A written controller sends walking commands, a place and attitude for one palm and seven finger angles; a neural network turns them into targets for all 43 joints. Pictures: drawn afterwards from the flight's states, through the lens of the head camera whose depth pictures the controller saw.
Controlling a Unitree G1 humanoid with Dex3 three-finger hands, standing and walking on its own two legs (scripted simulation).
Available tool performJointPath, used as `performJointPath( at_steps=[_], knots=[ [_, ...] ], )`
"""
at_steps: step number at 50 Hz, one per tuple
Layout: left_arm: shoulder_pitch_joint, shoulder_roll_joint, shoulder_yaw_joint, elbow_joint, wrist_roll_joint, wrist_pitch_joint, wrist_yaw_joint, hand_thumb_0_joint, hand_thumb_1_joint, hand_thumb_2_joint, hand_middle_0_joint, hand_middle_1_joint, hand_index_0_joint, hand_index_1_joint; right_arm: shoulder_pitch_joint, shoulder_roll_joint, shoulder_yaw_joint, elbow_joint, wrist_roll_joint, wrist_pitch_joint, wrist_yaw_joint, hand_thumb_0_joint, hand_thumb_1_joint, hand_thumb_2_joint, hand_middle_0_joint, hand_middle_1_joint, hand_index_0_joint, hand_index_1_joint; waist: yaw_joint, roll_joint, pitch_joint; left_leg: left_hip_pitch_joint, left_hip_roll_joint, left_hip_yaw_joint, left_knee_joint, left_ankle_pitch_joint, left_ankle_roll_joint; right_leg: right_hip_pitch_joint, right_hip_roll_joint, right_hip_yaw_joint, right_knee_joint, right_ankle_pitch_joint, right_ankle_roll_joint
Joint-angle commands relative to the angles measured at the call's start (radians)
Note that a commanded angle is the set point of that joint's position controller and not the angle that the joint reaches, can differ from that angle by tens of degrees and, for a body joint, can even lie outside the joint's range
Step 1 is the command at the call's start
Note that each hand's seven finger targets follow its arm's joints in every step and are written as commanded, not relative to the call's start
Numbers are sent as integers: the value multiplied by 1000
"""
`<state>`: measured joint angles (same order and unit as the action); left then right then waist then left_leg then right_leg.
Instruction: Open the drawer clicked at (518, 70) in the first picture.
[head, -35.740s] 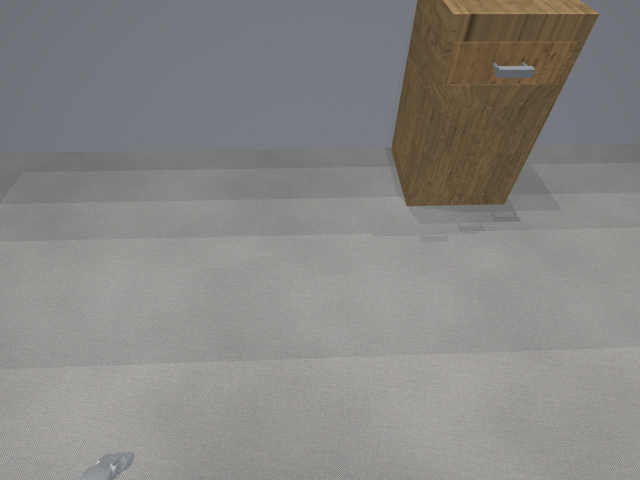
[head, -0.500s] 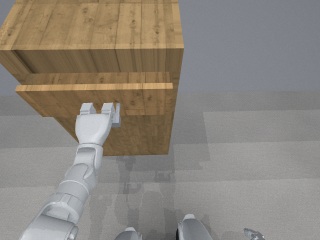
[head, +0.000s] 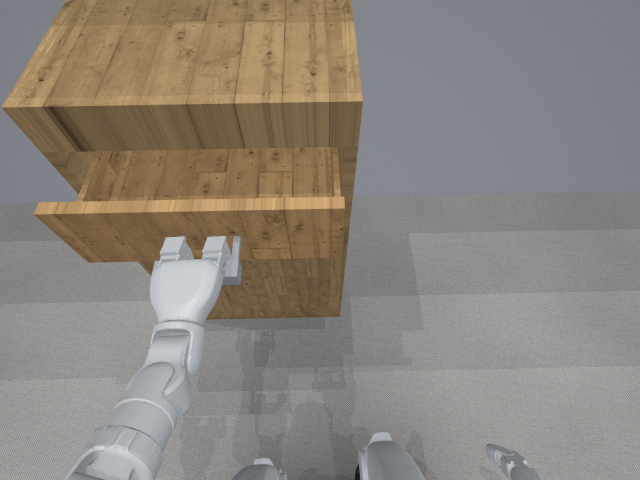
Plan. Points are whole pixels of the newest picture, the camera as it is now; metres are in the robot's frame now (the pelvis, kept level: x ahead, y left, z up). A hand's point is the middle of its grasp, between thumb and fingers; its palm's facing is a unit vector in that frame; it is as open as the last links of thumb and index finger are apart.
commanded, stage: pull the drawer open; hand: left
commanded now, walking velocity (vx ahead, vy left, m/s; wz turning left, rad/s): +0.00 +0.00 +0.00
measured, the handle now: (200, 258) +0.42 +0.18 -0.04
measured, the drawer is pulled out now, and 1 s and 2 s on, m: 0.11 0.22 0.30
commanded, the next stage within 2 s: open the thumb to release the handle in 1.98 s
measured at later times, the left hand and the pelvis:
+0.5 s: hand (194, 344) +0.30 +0.17 -0.06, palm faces -0.01 -0.05 -1.00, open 6.0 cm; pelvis -0.01 -0.01 +0.00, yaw +0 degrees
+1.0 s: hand (190, 383) +0.25 +0.17 -0.06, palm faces -0.02 -0.06 -1.00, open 5.9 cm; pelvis +0.00 -0.02 +0.00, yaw +0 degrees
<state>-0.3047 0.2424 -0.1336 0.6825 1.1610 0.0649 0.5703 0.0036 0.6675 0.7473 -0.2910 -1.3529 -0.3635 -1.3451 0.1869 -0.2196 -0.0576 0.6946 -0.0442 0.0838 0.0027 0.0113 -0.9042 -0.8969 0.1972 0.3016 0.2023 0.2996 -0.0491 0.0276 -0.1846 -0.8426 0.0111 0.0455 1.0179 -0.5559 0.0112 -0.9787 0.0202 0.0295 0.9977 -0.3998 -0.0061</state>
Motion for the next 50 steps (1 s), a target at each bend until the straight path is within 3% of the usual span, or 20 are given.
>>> performJointPath(
  at_steps=[1, 2, 4, 5, 8, 13, 17, 18, 21, 26, 28, 31, 38, 42, 44, 50],
  knots=[
    [-9, 122, 71, -147, -16, 26, 44, 0, 900, 900, -400, -1350, -400, -1350, 14, -123, -42, -110, 5, -41, -11, 0, -900, -900, 200, 300, 200, 300, 61, -62, -378, 108, -44, -9, -102, 468, -9, 418, 12, -23, -79, 478, -40],
    [-31, 119, 64, -168, -15, 23, 46, 0, 900, 900, -400, -1350, -400, -1350, 14, -124, -43, -112, 5, -43, -12, 0, -900, -900, 200, 300, 200, 300, 53, -61, -381, 108, -43, -9, -103, 458, -8, 417, 11, -21, -82, 477, -39],
    [18, 135, 84, -170, -19, 22, 46, 0, 900, 900, -400, -1350, -400, -1350, 7, -124, -39, -115, 7, -46, -12, 0, -900, -900, 200, 300, 200, 300, 69, -54, -366, 102, -46, -9, -106, 451, -9, 421, 11, -21, -80, 468, -42],
    [7, 121, 68, -181, -16, 20, 47, 0, 900, 900, -400, -1350, -400, -1350, 0, -124, -40, -117, 6, -48, -14, 0, -900, -900, 200, 300, 200, 300, 57, -59, -363, 104, -45, -9, -104, 433, -8, 409, 12, -18, -85, 454, -40],
    [48, 151, 105, -190, -22, 17, 50, 0, 900, 900, -400, -1350, -400, -1350, -11, -124, -38, -116, 5, -55, -16, 0, -900, -900, 200, 300, 200, 300, 69, -76, -355, 78, -51, -8, -104, 408, -7, 429, 10, -11, -84, 458, -42],
    [108, 136, 96, -253, -14, 10, 64, 0, 900, 900, -400, -1350, -400, -1350, -29, -120, -38, -127, 4, -60, -14, 0, -900, -900, 200, 300, 200, 300, 75, -50, -358, 98, -52, -9, -100, 412, -10, 413, 12, -10, -81, 448, -45],
    [172, 117, 83, -282, -11, 14, 74, 0, 900, 900, -400, -1350, -400, -1350, -40, -114, -36, -137, 5, -66, -13, 0, -900, -900, 200, 300, 200, 300, 77, -67, -337, 91, -53, -5, -100, 387, -11, 414, 11, -9, -85, 432, -42],
    [175, 141, 107, -307, -14, 13, 77, 0, 900, 900, -400, -1350, -400, -1350, -48, -117, -35, -139, 4, -64, -13, 0, -900, -900, 200, 300, 200, 300, 85, -52, -354, 96, -55, -9, -99, 396, -12, 418, 12, -5, -79, 437, -46],
    [198, 102, 66, -328, -2, 20, 85, 0, 900, 900, -400, -1350, -400, -1350, -60, -113, -34, -145, 6, -67, -12, 0, -900, -900, 200, 300, 200, 300, 75, -46, -325, 113, -51, -8, -98, 390, -13, 387, 14, -13, -83, 411, -45],
    [220, 86, 45, -359, 2, 35, 91, 0, 900, 900, -400, -1350, -400, -1350, -75, -112, -31, -152, 5, -70, -12, 0, -900, -900, 200, 300, 200, 300, 73, -46, -315, 133, -47, -15, -102, 386, -14, 368, 17, -25, -83, 371, -46],
    [227, 106, 64, -365, -6, 39, 85, 0, 900, 900, -400, -1350, -400, -1350, -85, -116, -30, -154, 6, -71, -15, 0, -900, -900, 200, 300, 200, 300, 76, -58, -312, 122, -50, -15, -104, 370, -13, 383, 16, -21, -88, 368, -47],
    [269, 83, 42, -377, -6, 37, 83, 0, 900, 900, -400, -1350, -400, -1350, -93, -107, -25, -160, 6, -76, -19, 0, -900, -900, 200, 300, 200, 300, 80, -76, -309, 114, -53, -13, -103, 352, -11, 391, 13, -15, -89, 363, -43],
    [421, 91, 55, -440, -13, 22, 79, 0, 900, 900, -400, -1350, -400, -1350, -120, -101, -19, -183, 8, -83, -15, 0, -900, -900, 200, 300, 200, 300, 103, -63, -304, 119, -57, -10, -98, 375, -15, 411, 13, -3, -83, 408, -49],
    [469, 63, 24, -489, -3, 14, 87, 0, 900, 900, -400, -1350, -400, -1350, -130, -98, -16, -192, 5, -85, -8, 0, -900, -900, 200, 300, 200, 300, 97, -56, -282, 119, -55, -13, -91, 367, -16, 387, 13, 0, -75, 397, -48],
    [482, 88, 51, -507, 2, 13, 96, 0, 900, 900, -400, -1350, -400, -1350, -137, -99, -16, -193, 2, -85, -8, 0, -900, -900, 200, 300, 200, 300, 100, -57, -292, 123, -53, -14, -85, 370, -16, 384, 15, 9, -70, 402, -50],
    [566, 46, 7, -551, 6, 13, 105, 0, 900, 900, -400, -1350, -400, -1350, -156, -93, -11, -207, -1, -91, 0, 0, -900, -900, 200, 300, 200, 300, 100, -59, -282, 125, -55, -18, -70, 374, -17, 370, 15, 5, -57, 405, -49]
  ],
)
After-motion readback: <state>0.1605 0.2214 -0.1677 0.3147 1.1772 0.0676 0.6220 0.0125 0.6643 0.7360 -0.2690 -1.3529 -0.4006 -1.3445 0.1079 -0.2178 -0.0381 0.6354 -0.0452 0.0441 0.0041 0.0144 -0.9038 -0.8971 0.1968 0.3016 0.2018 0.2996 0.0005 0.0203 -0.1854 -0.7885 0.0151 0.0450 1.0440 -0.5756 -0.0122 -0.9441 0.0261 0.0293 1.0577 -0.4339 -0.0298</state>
